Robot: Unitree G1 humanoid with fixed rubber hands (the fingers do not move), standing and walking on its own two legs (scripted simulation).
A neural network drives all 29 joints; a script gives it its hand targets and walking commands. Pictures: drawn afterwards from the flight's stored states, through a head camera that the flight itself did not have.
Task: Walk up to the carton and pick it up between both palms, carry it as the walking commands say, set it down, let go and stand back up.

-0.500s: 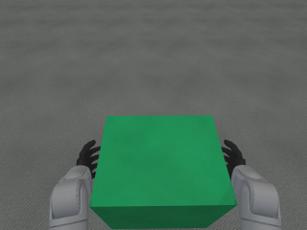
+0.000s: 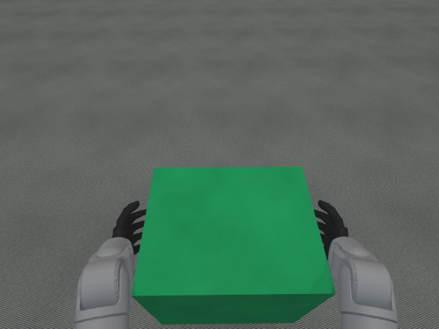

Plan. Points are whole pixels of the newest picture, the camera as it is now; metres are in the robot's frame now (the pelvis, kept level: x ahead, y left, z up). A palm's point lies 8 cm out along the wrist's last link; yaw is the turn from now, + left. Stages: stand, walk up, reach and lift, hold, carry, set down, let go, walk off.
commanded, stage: carry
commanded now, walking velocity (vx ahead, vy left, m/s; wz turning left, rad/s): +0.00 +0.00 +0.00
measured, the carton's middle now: (228, 250) +0.29 +0.00 -0.01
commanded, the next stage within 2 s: hold in 0.26 s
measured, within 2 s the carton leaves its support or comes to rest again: neither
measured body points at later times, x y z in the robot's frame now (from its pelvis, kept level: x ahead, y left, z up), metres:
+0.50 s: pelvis -0.02 +0.00 +0.01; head -0.02 -0.01 +0.46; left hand +0.25 +0.18 +0.04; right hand +0.24 -0.18 +0.03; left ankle -0.06 +0.10 -0.73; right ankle +0.03 -0.07 -0.73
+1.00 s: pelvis -0.03 +0.01 +0.01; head -0.07 -0.01 +0.45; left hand +0.28 +0.19 +0.05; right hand +0.28 -0.18 +0.04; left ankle -0.06 +0.10 -0.73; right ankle +0.03 -0.06 -0.73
